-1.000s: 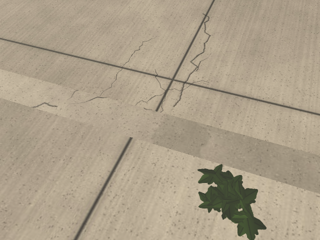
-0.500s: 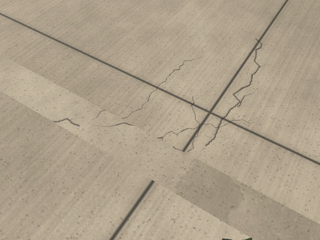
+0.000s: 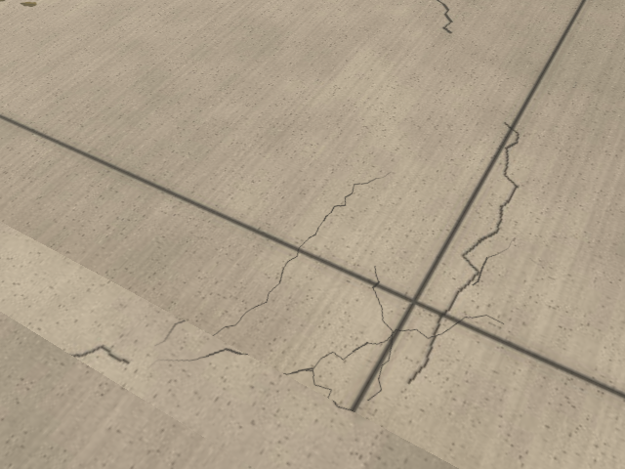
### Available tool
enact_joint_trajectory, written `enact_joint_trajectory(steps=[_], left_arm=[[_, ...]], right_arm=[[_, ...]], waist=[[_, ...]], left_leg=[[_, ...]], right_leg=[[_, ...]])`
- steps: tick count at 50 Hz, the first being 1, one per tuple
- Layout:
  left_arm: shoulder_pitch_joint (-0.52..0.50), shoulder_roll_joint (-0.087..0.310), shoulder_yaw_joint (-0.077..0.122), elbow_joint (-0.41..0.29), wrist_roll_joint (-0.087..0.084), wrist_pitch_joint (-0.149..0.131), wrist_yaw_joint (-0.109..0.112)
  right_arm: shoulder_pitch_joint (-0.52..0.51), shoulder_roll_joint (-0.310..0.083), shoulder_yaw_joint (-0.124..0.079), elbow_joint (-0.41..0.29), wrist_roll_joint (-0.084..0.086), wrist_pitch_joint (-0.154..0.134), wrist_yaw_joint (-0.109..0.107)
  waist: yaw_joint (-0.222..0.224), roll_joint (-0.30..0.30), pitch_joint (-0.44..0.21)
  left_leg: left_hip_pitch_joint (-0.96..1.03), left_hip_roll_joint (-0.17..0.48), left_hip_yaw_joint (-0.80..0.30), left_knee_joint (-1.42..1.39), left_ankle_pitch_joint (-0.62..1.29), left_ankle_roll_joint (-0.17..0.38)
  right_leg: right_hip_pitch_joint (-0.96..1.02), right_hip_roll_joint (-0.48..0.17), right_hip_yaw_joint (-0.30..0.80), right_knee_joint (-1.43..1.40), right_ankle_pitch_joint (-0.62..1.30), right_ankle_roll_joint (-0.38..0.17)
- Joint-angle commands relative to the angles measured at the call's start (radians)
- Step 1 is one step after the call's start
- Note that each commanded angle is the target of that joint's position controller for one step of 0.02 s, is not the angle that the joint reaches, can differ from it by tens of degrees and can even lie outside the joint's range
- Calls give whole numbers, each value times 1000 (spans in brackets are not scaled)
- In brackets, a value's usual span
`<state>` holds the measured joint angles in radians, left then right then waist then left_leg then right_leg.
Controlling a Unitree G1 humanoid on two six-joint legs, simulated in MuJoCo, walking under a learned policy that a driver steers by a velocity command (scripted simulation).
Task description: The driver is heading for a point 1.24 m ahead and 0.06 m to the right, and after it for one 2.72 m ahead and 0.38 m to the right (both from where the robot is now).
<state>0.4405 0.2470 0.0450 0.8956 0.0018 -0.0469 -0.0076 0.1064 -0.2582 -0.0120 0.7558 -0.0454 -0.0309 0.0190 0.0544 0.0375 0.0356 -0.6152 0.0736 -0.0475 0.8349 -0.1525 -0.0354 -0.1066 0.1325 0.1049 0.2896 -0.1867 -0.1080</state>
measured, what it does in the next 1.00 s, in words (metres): walks ahead: left foot, then right foot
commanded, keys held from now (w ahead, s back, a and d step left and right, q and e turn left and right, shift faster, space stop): w+e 0.38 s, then w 0.04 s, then no key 0.10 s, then q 0.22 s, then w+q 0.14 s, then q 0.12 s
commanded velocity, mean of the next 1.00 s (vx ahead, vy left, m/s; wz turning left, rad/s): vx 0.36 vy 0.00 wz -0.16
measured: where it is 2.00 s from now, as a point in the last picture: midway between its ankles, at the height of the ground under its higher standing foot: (350, 439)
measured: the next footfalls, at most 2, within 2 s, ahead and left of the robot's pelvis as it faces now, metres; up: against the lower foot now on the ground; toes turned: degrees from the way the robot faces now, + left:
left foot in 0.20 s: +0.28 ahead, +0.12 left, +0.00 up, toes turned -10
right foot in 0.66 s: +0.41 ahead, -0.12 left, +0.00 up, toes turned -16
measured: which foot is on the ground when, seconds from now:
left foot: up 0.00-0.18, down 0.20-0.68, up 0.70-1.00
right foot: down 0.00-0.22, up 0.24-0.64, down 0.66-1.00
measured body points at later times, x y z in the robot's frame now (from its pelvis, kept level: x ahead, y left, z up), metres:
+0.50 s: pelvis +0.25 +0.03 +0.00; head +0.27 +0.04 +0.45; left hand +0.46 +0.25 -0.11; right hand +0.19 -0.24 -0.12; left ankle +0.24 +0.12 -0.75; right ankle +0.29 -0.13 -0.68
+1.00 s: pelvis +0.35 -0.01 +0.00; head +0.36 -0.01 +0.45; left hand +0.47 +0.24 -0.12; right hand +0.40 -0.29 -0.13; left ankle +0.41 +0.12 -0.70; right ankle +0.37 -0.11 -0.75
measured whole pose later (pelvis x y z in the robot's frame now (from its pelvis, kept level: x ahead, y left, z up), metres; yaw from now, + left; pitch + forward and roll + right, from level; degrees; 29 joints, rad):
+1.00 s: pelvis +0.35 -0.01 +0.00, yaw -7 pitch +0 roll -1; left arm 0.27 0.23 0.03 0.79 0.03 -0.03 0.01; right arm 0.25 -0.28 -0.07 0.81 -0.02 0.06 0.03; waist 0.00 0.02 0.02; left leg -0.48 0.06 0.00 0.86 -0.30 0.01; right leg -0.19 -0.01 -0.17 0.31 -0.12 -0.06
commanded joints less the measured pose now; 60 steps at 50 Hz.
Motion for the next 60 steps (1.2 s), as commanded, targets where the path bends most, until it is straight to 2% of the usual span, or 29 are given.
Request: enact_joint_trajectory(steps=[1,5,7,9,10,11,12,13,14,15,19,26,28,31,32,33,34,35,36,38,40,42,48,54,56,57,58,59,60], left_arm=[[48,163,42,-49,0,-9,7],[80,170,47,-54,11,0,15],[33,188,54,-76,14,5,21],[-21,207,60,-93,9,1,17],[-21,176,52,-105,-3,-6,8],[24,83,31,-135,-22,-16,7],[75,119,34,-161,-4,-8,8],[43,161,42,-129,23,7,11],[-32,152,41,-135,29,10,-2],[-54,130,39,-139,27,16,-12],[-80,108,37,-159,34,49,-33],[-286,32,-1,-237,30,44,-46],[-293,17,-14,-232,38,47,-41],[-231,55,-13,-210,38,36,-17],[-162,63,-13,-188,44,22,-7],[-113,108,-8,-176,56,4,3],[-76,171,4,-188,65,4,15],[-85,154,4,-205,7,15,14],[-104,141,4,-205,-7,26,13],[-201,91,-13,-213,8,32,18],[-213,78,-11,-204,17,24,19],[-222,75,-5,-200,23,7,18],[-204,112,18,-170,28,-6,26],[-227,161,37,-177,37,34,14],[-260,181,45,-187,24,51,12],[-229,163,45,-180,22,59,11],[-194,102,29,-192,29,69,6],[-242,72,15,-253,35,88,22],[-264,116,19,-249,36,96,29]], right_arm=[[-115,-64,-7,-96,9,-13,2],[-189,-69,0,-136,19,-25,0],[-135,-91,-6,-129,22,-32,-4],[39,-127,-24,-81,21,-46,-19],[173,-186,-43,-60,8,-59,-34],[294,-257,-60,-62,-10,-56,-50],[261,-282,-72,-56,4,-36,-50],[194,-188,-59,-69,12,-27,-46],[145,-116,-43,-77,16,-29,-40],[125,-89,-36,-73,14,-34,-37],[187,-95,-43,-29,28,-67,-31],[225,-110,-42,22,40,-63,-22],[267,-109,-40,50,35,-52,-17],[267,-127,-41,73,43,-37,-24],[255,-130,-40,79,50,-30,-29],[293,-104,-31,77,57,-26,-34],[415,-2,-3,55,71,-24,-35],[462,-35,-12,87,78,1,-46],[407,-111,-42,91,64,18,-51],[325,-108,-53,78,51,33,-46],[322,-90,-58,84,31,62,-34],[291,-80,-65,71,31,80,-18],[163,-36,-61,8,21,87,16],[96,-75,-67,-56,35,100,30],[145,-71,-68,-54,32,96,27],[208,-100,-79,-32,19,86,18],[254,-193,-100,-31,8,73,-1],[267,-333,-134,-50,31,68,-7],[282,-304,-134,-44,40,68,-13]], waist=[[9,-107,0],[30,-123,-5],[-7,-133,-13],[-94,-105,-75],[-151,-17,-171],[-163,134,-313],[-106,253,-308],[-84,90,-154],[-85,8,-58],[-66,18,-15],[-37,64,-23],[-49,64,-3],[-63,91,-41],[-31,95,-54],[12,62,-74],[17,-14,-137],[-22,-233,-289],[2,-269,-401],[2,-171,-309],[-45,-135,-138],[-67,-149,-86],[-75,-148,-58],[-66,-124,-25],[-49,-172,-53],[-87,-150,-74],[-100,-70,-88],[-104,183,-68],[-100,243,-17],[-121,136,-33]], left_leg=[[-10,-42,43,-108,100,-11],[29,-77,35,-202,84,7],[157,-93,21,-283,29,26],[427,-121,29,-380,6,59],[632,5,-93,-421,-79,102],[876,272,-406,-464,-297,163],[860,378,-753,-575,-430,247],[725,346,-664,-580,-510,252],[611,282,-503,-597,-411,234],[532,232,-367,-625,-253,209],[479,177,-127,-638,178,190],[427,92,125,-576,665,172],[420,82,130,-532,758,170],[522,93,50,-432,800,161],[535,75,46,-330,750,141],[473,39,63,-203,534,111],[266,-31,97,48,-107,77],[205,-137,38,233,-526,69],[147,-122,-13,324,-517,63],[107,-69,-6,325,-400,55],[161,-39,15,285,-281,56],[145,-32,19,269,-211,62],[132,-7,47,36,-131,43],[247,-36,113,-131,-196,60],[357,-63,142,-285,-134,84],[453,-66,90,-384,-95,101],[525,134,-209,-567,-40,150],[505,302,-512,-598,86,295],[497,285,-462,-596,105,341]], right_leg=[[1,-233,219,-67,302,-115],[57,-252,266,15,411,-103],[24,-253,293,58,408,-76],[-50,-204,288,213,453,-36],[-132,-144,226,428,340,-9],[-323,-48,96,709,-101,19],[-524,-2,16,862,-399,23],[-582,-90,25,934,-306,20],[-568,-115,12,917,-223,27],[-536,-142,4,876,-177,37],[-493,-172,-20,847,-99,62],[-384,-112,-115,467,125,75],[-262,-86,-159,438,139,74],[-191,-88,-126,292,86,45],[-110,-91,-116,160,164,31],[48,-191,-44,120,477,11],[337,-492,185,227,967,-99],[337,-565,286,221,1083,-220],[241,-522,206,176,979,-223],[61,-450,93,56,653,-161],[-67,-407,52,-62,212,-113],[-110,-399,41,-137,-17,-109],[-105,-411,-87,-153,20,-116],[-98,-431,-154,-39,9,-96],[-115,-416,-189,76,-17,-43],[-169,-382,-227,204,-97,13],[-321,-272,-319,488,-295,96],[-555,-110,-222,654,-481,139],[-562,-150,-102,746,-429,142]])
Keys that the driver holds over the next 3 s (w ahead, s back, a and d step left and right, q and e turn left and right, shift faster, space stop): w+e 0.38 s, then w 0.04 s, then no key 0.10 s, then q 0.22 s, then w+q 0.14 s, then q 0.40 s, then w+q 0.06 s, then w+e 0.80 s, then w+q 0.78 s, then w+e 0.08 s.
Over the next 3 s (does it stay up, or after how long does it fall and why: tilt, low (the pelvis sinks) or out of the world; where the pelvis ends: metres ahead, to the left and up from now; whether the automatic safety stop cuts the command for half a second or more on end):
stays up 1.14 -0.15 -0.15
